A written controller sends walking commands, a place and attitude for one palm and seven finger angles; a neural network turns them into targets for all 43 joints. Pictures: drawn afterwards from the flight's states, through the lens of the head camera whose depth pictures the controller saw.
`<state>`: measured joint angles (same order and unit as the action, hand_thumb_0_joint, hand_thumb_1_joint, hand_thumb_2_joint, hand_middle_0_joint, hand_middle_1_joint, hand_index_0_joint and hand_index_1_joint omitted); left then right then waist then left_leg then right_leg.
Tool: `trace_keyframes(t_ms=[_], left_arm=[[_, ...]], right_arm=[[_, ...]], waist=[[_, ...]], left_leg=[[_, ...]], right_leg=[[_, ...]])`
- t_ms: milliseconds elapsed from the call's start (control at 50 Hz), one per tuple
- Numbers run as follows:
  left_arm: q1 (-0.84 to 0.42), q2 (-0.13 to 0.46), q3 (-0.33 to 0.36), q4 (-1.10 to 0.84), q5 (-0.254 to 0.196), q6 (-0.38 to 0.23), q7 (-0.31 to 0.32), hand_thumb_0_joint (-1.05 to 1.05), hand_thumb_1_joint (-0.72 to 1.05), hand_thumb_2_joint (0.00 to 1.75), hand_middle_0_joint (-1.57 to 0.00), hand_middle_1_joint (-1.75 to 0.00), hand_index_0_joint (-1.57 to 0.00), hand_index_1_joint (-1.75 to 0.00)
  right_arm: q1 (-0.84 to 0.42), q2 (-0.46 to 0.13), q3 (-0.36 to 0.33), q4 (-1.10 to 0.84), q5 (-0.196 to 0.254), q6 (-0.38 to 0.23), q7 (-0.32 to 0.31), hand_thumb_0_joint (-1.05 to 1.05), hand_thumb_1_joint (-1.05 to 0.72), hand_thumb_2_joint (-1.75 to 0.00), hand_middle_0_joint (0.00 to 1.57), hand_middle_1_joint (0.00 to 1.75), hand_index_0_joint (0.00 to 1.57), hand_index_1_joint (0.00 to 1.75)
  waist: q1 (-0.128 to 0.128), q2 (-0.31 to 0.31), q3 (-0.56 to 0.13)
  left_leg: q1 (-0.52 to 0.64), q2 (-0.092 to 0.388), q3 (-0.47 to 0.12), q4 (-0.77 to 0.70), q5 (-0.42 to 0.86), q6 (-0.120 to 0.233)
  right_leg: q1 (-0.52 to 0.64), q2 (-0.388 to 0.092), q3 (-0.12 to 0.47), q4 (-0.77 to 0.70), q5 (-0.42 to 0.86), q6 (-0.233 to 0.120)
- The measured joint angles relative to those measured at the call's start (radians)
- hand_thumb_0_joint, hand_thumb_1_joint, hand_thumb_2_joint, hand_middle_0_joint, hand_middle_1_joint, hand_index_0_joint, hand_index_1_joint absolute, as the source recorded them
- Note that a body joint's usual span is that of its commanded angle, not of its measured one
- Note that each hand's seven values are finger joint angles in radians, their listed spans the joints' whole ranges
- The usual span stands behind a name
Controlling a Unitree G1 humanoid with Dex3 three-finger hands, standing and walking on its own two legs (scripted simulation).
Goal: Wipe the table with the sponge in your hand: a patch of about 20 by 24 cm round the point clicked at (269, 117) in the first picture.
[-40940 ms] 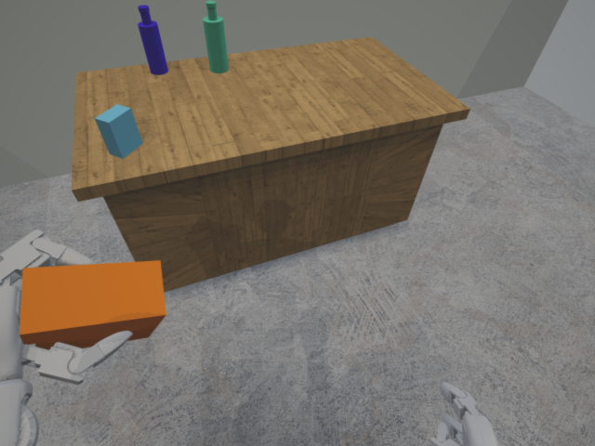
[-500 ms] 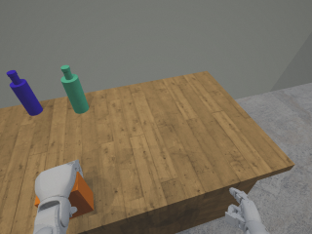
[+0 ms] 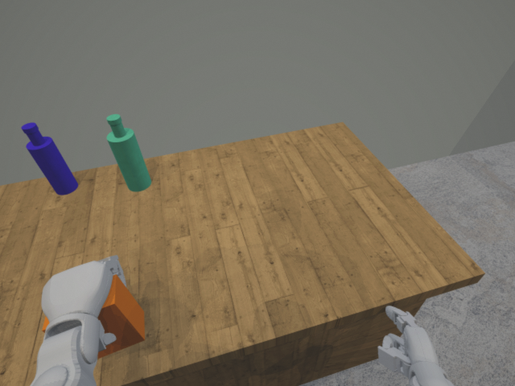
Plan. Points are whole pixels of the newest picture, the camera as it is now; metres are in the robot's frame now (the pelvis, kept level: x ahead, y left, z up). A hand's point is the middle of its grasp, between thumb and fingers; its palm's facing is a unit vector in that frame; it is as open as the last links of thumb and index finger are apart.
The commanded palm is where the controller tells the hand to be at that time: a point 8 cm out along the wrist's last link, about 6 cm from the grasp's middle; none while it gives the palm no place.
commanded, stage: lift the sponge slowly off the table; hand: left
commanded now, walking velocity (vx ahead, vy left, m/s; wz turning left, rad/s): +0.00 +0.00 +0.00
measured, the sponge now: (104, 325) +0.19 +0.29 -0.02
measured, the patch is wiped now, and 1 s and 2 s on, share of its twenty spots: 1.00 1.00 1.00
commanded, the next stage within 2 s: bring the sponge back beside the body in 0.62 s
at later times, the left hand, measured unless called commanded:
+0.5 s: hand (93, 295) +0.20 +0.29 +0.06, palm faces +0.00 -0.16 -0.99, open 9.7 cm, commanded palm +0.17 +0.28 +0.13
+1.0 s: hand (90, 291) +0.20 +0.28 +0.08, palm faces +0.05 -0.13 -0.99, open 9.7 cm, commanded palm +0.17 +0.28 +0.14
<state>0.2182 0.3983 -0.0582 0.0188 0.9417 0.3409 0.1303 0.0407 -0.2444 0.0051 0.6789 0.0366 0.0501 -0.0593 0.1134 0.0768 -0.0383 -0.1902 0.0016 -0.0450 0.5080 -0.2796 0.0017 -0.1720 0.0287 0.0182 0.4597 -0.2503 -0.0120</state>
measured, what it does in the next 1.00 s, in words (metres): stands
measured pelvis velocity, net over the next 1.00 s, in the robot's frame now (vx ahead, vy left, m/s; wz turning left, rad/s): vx -0.01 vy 0.00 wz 0.00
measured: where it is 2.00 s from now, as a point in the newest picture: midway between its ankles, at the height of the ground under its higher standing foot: outside the picture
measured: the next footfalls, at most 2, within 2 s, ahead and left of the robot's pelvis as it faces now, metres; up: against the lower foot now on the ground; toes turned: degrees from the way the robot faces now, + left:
none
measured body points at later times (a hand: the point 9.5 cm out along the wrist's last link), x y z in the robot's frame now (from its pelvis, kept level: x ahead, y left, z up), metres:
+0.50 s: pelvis +0.00 +0.01 +0.00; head -0.03 -0.02 +0.45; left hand +0.20 +0.30 +0.11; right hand +0.24 -0.20 -0.07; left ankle +0.00 +0.12 -0.74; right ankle +0.00 -0.12 -0.74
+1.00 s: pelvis -0.01 +0.00 +0.00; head -0.04 -0.03 +0.45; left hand +0.19 +0.29 +0.13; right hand +0.24 -0.20 -0.07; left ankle +0.00 +0.12 -0.74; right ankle +0.00 -0.12 -0.74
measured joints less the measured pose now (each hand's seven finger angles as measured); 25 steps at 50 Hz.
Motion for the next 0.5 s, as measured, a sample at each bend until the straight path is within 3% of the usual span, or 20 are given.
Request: trace_keyframes(t_ms=[220,340,500], left_arm=[[-0.014,0.014,-0.004,-0.051,0.008,-0.034,-0.029,0.0,-0.5,1.1,-0.78,-1.38,-0.78,-1.39],[0.021,0.013,0.0,-0.123,-0.006,0.009,-0.028,0.0,-0.5,1.1,-0.78,-1.38,-0.78,-1.39],[-0.006,0.025,-0.015,-0.125,-0.016,0.054,-0.076,0.0,-0.5,1.1,-0.78,-1.38,-0.78,-1.39]], right_arm=[[-0.004,0.004,-0.001,0.003,-0.004,-0.007,-0.007,0.01,-0.9,-0.9,0.2,0.3,0.19,0.29],[0.0,0.002,-0.003,0.003,0.003,0.006,0.004,0.01,-0.9,-0.9,0.2,0.3,0.17,0.29],[-0.011,-0.009,0.008,0.007,0.005,0.018,-0.003,0.01,-0.9,-0.9,0.2,0.3,0.17,0.28]], waist=[[0.005,-0.003,0.016],[0.001,0.005,0.008],[0.005,0.001,0.026]], left_leg=[[0.025,-0.003,0.003,-0.025,0.012,0.004],[0.044,-0.007,0.009,-0.04,0.015,0.008],[0.062,-0.011,0.006,-0.056,0.027,0.01]], right_leg=[[0.027,-0.004,0.003,-0.03,0.015,0.003],[0.043,-0.008,0.01,-0.043,0.018,0.007],[0.06,-0.012,0.008,-0.053,0.025,0.008]])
